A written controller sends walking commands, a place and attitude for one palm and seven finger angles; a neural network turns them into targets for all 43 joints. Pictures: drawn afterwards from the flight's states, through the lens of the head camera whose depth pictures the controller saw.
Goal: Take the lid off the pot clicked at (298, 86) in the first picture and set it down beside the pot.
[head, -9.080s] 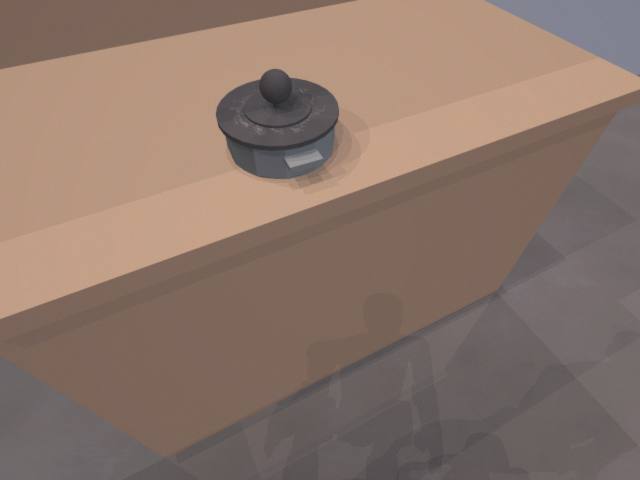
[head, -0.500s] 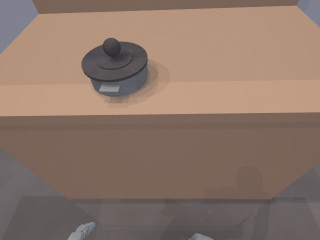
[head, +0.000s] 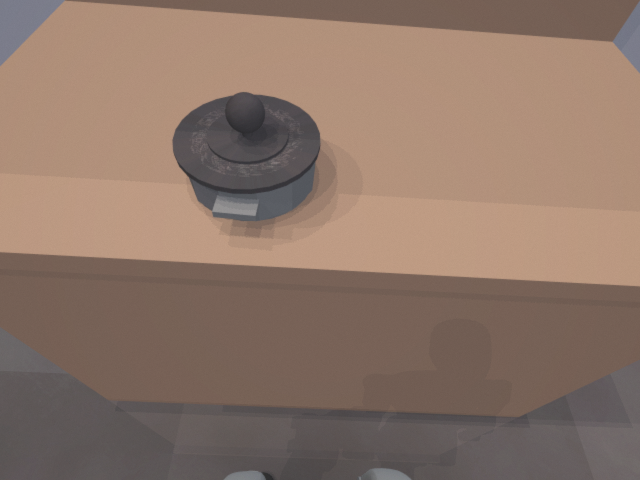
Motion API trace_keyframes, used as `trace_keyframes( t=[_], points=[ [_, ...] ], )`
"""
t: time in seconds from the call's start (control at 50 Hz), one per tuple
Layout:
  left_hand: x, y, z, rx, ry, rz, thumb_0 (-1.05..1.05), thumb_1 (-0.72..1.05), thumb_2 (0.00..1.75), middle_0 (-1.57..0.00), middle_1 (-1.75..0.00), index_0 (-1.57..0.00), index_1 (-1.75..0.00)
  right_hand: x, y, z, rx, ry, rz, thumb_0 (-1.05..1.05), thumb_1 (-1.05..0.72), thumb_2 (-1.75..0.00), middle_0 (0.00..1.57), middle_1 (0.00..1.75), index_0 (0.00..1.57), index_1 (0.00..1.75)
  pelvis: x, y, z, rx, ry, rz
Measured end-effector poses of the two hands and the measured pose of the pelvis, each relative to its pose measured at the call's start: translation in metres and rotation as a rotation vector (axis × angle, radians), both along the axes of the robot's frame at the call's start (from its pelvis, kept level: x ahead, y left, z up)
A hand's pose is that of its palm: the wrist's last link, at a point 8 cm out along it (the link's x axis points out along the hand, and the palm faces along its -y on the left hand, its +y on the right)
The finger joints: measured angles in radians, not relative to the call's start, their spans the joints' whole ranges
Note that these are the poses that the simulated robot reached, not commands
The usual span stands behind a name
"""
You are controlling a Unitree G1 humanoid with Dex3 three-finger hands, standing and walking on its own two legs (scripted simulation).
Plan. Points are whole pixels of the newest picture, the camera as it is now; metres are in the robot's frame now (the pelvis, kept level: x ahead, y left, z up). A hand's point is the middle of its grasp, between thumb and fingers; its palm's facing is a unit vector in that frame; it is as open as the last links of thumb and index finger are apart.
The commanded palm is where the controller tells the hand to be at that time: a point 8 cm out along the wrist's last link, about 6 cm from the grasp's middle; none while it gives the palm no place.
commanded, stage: come to a stop and stand still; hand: left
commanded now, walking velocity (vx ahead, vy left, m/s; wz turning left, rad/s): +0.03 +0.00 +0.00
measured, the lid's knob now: (245, 113) +0.50 +0.14 +0.17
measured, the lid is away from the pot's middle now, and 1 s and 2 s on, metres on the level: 0.00 0.00 0.00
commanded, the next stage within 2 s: look again from close up in 0.68 s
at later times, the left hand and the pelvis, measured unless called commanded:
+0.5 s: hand out of the picture +0.00 +0.15 -0.18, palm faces +0.01 -0.97 -0.22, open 7.4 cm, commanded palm none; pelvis -0.05 -0.03 -0.02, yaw +0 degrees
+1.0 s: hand out of the picture -0.05 +0.15 -0.18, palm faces +0.05 -0.98 -0.19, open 7.4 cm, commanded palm none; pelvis -0.05 -0.03 -0.01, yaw +1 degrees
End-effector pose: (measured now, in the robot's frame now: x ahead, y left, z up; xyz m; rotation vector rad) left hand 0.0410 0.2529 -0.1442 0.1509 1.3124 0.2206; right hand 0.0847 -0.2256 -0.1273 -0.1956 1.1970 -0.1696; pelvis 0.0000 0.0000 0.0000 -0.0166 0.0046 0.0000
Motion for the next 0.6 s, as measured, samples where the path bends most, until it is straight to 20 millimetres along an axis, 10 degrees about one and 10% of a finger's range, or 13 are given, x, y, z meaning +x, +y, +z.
trace_keyframes(
  t=[0.2, 0.6],
  points=[
    [-0.013, -0.026, -0.004, 0.053, -0.073, -0.114, 0.0, 0.91, 0.9, -0.2, -0.3, -0.2, -0.3, -0.029, -0.038, -0.031, 0.044, -0.082, -0.043, 0.0, -0.91, -0.9, 0.21, 0.3, 0.2, 0.3, -0.029, -0.019, -0.027, 0.005, -0.023, -0.017],
    [-0.069, -0.053, -0.007, -0.011, -0.045, -0.073, 0.01, 0.91, 0.9, -0.2, -0.3, -0.2, -0.3, -0.154, -0.034, -0.033, 0.071, 0.117, -0.097, 0.01, -0.91, -0.9, 0.2, 0.3, 0.2, 0.29, -0.057, -0.034, -0.018, 0.008, -0.054, 0.0]
  ],
)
